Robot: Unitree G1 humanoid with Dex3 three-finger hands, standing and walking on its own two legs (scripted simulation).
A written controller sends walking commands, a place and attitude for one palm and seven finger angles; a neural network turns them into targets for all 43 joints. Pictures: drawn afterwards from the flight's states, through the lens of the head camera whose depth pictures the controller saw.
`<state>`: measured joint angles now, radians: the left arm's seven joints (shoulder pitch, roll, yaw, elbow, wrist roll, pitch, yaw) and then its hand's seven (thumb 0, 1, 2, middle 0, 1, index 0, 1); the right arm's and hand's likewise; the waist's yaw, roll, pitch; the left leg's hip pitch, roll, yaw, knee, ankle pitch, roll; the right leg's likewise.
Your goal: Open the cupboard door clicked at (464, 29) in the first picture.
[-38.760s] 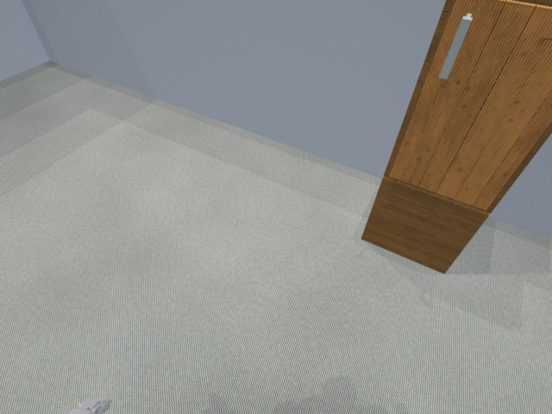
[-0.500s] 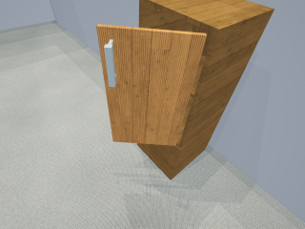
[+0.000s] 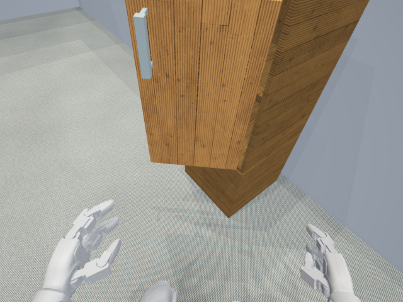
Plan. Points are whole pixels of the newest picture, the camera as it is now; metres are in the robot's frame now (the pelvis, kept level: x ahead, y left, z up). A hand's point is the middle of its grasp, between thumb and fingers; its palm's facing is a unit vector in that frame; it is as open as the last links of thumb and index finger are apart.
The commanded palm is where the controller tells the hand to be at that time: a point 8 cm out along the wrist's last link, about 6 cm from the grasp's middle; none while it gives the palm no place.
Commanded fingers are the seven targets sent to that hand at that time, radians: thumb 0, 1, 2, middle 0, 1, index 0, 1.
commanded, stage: raise the hand with hooked fingers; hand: left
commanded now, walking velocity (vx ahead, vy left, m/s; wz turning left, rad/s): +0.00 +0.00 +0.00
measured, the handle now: (145, 44) +0.62 +0.18 +0.20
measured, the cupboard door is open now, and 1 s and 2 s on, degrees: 47 47 47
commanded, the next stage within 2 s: move the hooked fingers beside the handle in 1.68 s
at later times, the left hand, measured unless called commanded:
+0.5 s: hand (71, 179) +0.28 +0.24 +0.13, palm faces +0.08 -0.99 -0.08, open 11.6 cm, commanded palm +0.24 +0.28 +0.13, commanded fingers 0.00 -0.20 0.43 -0.28 -1.00 -0.28 -1.00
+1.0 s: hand (38, 144) +0.31 +0.29 +0.18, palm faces +0.03 -1.00 -0.07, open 13.9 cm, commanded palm +0.28 +0.33 +0.20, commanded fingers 0.00 -0.50 0.30 -0.30 -1.20 -0.30 -1.20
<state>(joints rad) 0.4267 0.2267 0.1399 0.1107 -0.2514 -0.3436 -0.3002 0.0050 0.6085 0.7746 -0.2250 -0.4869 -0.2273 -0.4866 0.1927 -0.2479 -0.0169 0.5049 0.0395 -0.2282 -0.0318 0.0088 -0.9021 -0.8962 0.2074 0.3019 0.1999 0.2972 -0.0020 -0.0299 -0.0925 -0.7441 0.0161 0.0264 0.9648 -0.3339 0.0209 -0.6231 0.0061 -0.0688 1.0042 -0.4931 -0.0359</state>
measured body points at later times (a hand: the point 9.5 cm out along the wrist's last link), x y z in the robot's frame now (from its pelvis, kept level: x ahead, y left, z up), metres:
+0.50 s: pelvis +0.05 -0.01 +0.03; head +0.07 -0.01 +0.48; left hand +0.27 +0.29 +0.14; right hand +0.20 -0.26 -0.05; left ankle +0.09 +0.11 -0.68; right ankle +0.01 -0.10 -0.68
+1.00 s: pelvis +0.04 +0.02 +0.05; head +0.03 +0.01 +0.50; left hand +0.30 +0.34 +0.19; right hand +0.23 -0.20 -0.01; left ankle +0.09 +0.11 -0.68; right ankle +0.01 -0.10 -0.68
